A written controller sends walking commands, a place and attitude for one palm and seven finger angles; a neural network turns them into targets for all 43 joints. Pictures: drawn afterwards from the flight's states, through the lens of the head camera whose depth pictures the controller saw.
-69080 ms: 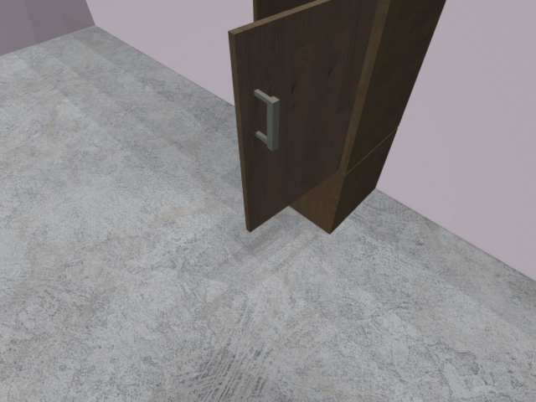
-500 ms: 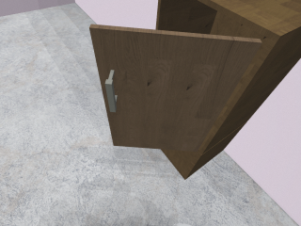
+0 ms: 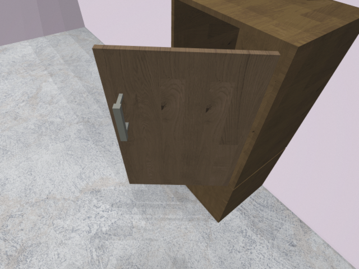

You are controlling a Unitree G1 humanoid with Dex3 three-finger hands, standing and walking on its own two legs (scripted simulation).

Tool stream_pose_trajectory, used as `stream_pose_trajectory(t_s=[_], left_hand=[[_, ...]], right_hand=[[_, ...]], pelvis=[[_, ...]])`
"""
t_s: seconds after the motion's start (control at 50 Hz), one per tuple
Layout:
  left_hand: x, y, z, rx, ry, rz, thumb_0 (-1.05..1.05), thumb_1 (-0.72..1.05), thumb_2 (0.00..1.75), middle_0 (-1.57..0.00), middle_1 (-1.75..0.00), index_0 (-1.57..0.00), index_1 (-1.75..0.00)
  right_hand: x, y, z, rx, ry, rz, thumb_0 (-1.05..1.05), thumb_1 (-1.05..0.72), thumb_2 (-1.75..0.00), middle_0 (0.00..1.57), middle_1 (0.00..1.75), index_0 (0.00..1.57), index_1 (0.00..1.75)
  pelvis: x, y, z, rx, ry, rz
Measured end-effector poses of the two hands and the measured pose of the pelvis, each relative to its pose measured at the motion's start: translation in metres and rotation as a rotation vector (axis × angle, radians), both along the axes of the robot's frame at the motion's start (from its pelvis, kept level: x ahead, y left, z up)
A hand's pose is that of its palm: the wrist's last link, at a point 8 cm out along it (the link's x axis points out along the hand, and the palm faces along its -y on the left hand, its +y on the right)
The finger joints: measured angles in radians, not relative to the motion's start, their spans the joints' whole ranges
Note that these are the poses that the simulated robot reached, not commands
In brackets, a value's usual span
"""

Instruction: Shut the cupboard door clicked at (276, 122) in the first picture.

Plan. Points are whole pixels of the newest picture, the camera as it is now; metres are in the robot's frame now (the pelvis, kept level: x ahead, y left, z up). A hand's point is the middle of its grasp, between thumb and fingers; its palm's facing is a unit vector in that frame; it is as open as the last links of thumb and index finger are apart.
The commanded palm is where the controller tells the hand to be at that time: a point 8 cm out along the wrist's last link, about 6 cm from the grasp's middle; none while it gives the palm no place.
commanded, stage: look again from close up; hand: left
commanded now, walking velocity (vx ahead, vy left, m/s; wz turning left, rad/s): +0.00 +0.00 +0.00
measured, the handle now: (122, 118) +0.47 +0.18 +0.06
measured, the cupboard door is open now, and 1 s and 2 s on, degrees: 52 52 52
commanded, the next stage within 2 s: shuffle to correct the standing spot in 0.46 s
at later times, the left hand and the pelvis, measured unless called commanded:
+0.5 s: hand out of the picture -0.02 +0.22 -0.19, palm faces +0.01 -0.98 -0.19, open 7.4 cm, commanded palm none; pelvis -0.01 +0.04 -0.01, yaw +0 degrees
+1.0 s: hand out of the picture -0.11 +0.17 -0.19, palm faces +0.05 -0.99 -0.11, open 7.4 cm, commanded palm none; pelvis -0.02 +0.02 -0.01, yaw +0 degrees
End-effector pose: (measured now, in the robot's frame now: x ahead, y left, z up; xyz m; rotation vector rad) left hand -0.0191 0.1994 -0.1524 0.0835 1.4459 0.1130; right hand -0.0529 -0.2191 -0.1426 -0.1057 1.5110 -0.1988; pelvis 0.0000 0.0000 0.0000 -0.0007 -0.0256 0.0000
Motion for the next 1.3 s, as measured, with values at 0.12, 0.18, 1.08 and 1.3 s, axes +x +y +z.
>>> stream_pose_trajectory(t_s=[0.12,0.18,1.08,1.3], left_hand=[[0.006,0.009,-0.004,0.015,-0.018,-0.051,0.00,0.91,0.90,-0.20,-0.30,-0.20,-0.30],[0.010,0.020,-0.007,0.026,-0.035,-0.047,0.00,0.91,0.90,-0.20,-0.30,-0.20,-0.30],[-0.067,0.015,-0.016,-0.044,0.105,-0.017,0.00,0.91,0.90,-0.20,-0.30,-0.20,-0.30],[0.014,-0.003,-0.001,0.043,-0.133,0.017,0.00,0.91,0.90,-0.20,-0.30,-0.20,-0.30]], right_hand=[[0.004,0.017,-0.002,0.011,-0.027,0.000,0.01,-0.91,-0.90,0.20,0.30,0.20,0.30],[0.016,0.026,-0.005,0.012,-0.076,0.006,0.01,-0.91,-0.90,0.20,0.30,0.20,0.30],[0.039,0.000,0.006,-0.077,-0.215,0.011,0.01,-0.91,-0.90,0.20,0.30,0.20,0.30],[0.025,-0.025,-0.004,-0.010,-0.081,0.011,0.01,-0.91,-0.90,0.20,0.30,0.20,0.30]], pelvis=[[0.000,0.010,-0.005,-0.022,0.011,-0.007],[0.001,0.016,-0.008,-0.023,0.004,-0.003],[-0.018,0.012,-0.011,-0.017,0.020,-0.043],[-0.007,-0.021,-0.008,-0.020,0.040,0.012]])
